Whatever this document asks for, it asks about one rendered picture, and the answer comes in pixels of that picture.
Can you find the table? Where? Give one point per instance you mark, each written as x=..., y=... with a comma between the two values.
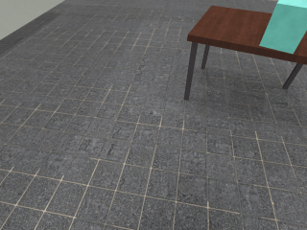
x=238, y=30

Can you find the carton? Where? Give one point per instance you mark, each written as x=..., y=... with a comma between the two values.
x=286, y=27

